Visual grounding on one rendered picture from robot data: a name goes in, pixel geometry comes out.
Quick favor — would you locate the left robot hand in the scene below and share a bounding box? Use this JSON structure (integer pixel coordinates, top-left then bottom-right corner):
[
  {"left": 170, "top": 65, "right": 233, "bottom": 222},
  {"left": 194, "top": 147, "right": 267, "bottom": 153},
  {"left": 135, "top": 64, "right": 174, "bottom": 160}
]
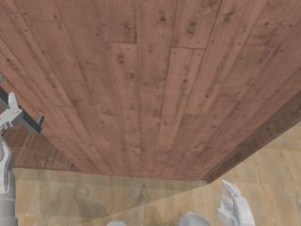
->
[{"left": 0, "top": 73, "right": 24, "bottom": 136}]

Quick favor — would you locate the robot left forearm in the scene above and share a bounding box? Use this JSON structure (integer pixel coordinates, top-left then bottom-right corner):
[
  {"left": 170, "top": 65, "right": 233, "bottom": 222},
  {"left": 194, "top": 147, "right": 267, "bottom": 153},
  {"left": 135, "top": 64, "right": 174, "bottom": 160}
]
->
[{"left": 0, "top": 136, "right": 18, "bottom": 226}]

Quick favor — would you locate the handle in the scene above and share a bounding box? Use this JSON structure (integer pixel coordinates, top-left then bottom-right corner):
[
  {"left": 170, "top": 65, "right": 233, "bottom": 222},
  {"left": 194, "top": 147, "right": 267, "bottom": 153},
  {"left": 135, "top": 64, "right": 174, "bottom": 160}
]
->
[{"left": 0, "top": 87, "right": 45, "bottom": 135}]

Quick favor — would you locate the right robot hand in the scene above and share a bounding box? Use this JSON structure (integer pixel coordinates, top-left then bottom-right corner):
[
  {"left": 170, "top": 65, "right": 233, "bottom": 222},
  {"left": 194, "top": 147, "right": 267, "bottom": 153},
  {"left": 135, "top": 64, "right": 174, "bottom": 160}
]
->
[{"left": 217, "top": 180, "right": 256, "bottom": 226}]

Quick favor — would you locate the right robot thigh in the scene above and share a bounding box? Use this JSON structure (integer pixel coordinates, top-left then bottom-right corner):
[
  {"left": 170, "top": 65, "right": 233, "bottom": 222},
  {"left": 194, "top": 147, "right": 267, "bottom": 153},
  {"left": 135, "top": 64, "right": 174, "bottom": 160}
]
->
[{"left": 179, "top": 214, "right": 211, "bottom": 226}]

